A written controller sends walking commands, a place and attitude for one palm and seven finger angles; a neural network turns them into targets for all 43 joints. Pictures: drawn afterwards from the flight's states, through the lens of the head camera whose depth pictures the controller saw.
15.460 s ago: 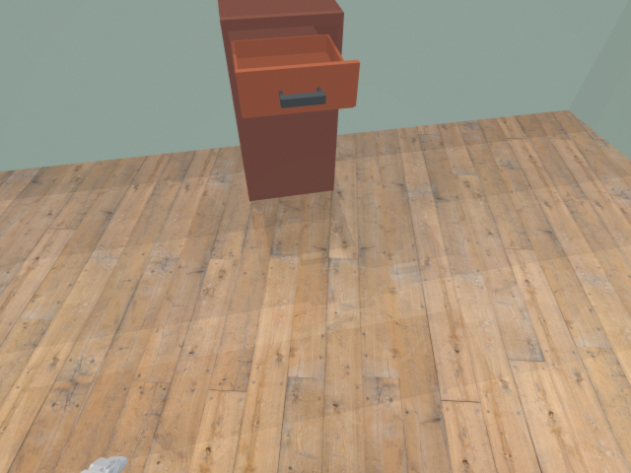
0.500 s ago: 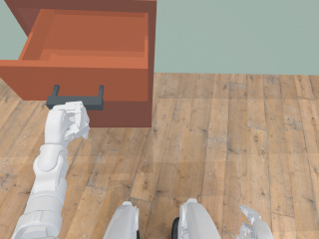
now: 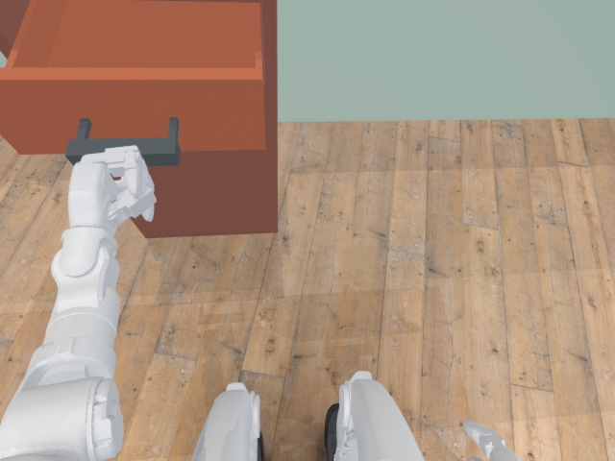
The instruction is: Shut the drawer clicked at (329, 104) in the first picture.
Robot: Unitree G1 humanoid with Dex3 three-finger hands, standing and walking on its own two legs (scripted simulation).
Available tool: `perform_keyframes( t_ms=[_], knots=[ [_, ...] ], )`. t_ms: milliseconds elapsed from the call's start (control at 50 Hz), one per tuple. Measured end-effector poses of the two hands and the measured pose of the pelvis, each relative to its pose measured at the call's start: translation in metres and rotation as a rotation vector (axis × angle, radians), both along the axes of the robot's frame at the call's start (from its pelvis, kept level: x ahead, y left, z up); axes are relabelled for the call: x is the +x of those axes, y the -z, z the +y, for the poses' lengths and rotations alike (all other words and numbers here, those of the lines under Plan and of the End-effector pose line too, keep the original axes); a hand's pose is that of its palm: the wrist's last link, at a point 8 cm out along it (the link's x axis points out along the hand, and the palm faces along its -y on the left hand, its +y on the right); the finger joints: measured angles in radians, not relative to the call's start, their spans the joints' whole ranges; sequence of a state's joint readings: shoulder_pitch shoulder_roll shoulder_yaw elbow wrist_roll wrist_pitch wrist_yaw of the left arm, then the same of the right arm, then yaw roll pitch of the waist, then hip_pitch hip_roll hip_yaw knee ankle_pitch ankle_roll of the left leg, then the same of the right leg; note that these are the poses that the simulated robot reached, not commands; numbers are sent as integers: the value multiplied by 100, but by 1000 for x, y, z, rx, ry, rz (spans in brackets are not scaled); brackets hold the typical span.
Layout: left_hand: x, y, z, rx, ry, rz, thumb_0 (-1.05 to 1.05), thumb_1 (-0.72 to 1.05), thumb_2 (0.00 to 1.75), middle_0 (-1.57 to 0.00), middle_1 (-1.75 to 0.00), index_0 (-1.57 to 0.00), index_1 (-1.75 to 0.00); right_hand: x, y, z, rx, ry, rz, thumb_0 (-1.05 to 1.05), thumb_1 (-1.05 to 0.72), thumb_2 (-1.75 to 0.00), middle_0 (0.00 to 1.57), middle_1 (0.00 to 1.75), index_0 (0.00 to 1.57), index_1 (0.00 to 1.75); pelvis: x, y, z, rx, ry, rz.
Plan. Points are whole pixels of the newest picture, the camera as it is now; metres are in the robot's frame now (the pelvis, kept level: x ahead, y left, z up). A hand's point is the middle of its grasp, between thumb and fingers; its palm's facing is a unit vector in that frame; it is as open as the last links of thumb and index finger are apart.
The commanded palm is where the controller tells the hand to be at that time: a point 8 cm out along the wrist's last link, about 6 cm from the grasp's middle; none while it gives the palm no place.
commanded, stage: push the drawer shut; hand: left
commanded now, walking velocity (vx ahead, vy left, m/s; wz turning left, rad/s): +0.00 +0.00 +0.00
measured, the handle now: (127, 139) +0.52 +0.23 +0.03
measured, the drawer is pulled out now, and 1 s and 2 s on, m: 0.14 0.04 0.00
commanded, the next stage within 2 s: pull the fist back off the drawer in 1.60 s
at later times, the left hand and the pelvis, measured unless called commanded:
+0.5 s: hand (153, 151) +0.50 +0.20 +0.03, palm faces +0.05 -1.00 -0.04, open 3.1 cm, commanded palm +0.49 +0.24 +0.03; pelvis +0.00 +0.00 -0.01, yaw -1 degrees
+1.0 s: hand (153, 121) +0.55 +0.20 +0.03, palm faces +0.05 -1.00 -0.04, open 3.3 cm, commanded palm +0.55 +0.23 +0.03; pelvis -0.01 +0.00 -0.02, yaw -2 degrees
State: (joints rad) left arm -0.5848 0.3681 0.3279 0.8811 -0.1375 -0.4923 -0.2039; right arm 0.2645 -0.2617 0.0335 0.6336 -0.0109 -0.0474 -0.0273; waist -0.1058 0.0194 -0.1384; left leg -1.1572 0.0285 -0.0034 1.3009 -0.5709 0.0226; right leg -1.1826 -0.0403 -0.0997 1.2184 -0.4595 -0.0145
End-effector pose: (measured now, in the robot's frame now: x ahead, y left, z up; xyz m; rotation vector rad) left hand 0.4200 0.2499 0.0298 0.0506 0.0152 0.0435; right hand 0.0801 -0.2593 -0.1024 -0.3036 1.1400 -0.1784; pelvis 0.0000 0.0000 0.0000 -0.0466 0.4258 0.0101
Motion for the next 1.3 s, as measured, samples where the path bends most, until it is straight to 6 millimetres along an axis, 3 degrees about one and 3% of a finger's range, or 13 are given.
perform_keyframes(
  t_ms=[540, 940, 1300],
  knots=[
    [65, -2, 2, -9, -4, 4, 2, 82, 93, -140, -160, -140, -160, -48, 5, -7, -21, 63, 165, 1, -90, -90, 20, 30, 20, 30, 0, 8, -1, -16, 8, 57],
    [101, -5, 7, -12, -4, 2, 6, 79, 91, -140, -160, -140, -160, -85, 3, -1, -40, 101, 259, 0, -90, -90, 20, 30, 20, 30, -6, 16, 3, -37, 12, 93],
    [146, -4, 11, -12, 0, 8, 5, 76, 95, -140, -160, -140, -160, -125, 3, 13, -48, 144, 379, 0, -90, -90, 20, 30, 20, 30, -10, 29, 6, -59, 14, 157]
  ],
)
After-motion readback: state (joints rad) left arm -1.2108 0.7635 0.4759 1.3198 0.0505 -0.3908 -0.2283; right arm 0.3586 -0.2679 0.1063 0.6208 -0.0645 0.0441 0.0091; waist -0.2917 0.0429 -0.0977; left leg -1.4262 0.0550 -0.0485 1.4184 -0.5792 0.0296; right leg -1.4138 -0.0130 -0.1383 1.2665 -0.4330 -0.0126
